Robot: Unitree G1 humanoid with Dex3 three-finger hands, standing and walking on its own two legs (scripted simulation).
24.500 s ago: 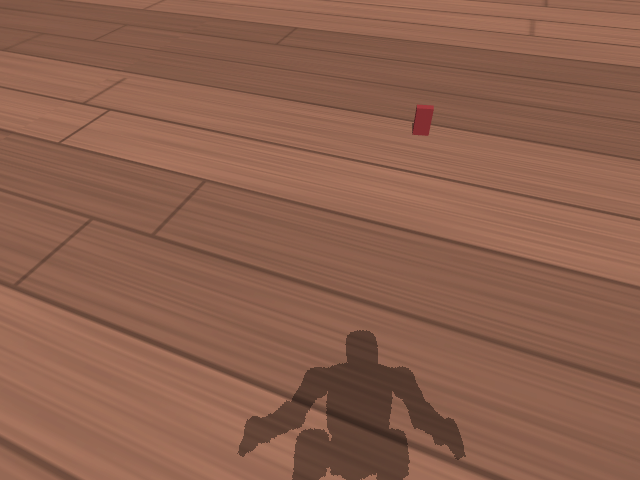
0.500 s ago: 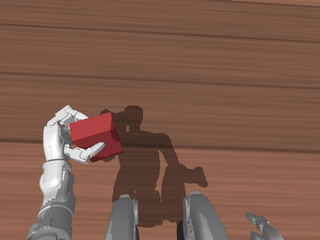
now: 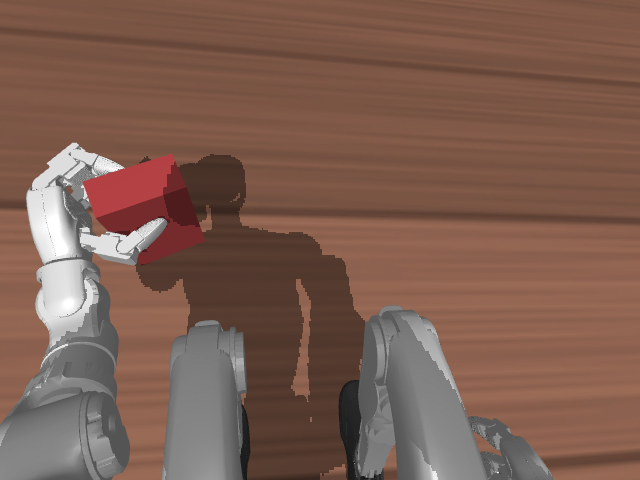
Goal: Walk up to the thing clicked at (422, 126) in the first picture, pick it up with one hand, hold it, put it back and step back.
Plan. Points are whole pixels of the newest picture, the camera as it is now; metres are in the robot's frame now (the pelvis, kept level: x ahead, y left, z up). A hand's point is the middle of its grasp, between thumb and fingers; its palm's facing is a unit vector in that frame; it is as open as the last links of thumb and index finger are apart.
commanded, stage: crouch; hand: left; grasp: from the side
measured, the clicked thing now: (154, 216) +0.46 +0.20 -0.08
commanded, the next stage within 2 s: lower in 0.84 s
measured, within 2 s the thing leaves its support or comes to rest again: neither
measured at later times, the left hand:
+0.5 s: hand (139, 217) +0.48 +0.23 -0.13, palm faces +0.20 -0.98 -0.01, open 9.0 cm
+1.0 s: hand (146, 221) +0.49 +0.23 -0.17, palm faces +0.19 -0.98 +0.00, open 9.0 cm
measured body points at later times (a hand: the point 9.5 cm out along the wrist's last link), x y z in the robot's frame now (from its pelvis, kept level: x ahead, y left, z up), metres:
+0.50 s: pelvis -0.01 +0.00 -0.07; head +0.22 +0.07 +0.31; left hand +0.46 +0.28 -0.13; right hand +0.06 -0.27 -0.17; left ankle +0.09 +0.12 -0.36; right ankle +0.10 -0.12 -0.36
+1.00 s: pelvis -0.01 +0.01 -0.09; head +0.23 +0.09 +0.28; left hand +0.47 +0.28 -0.17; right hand +0.07 -0.27 -0.18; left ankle +0.09 +0.12 -0.36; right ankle +0.10 -0.12 -0.36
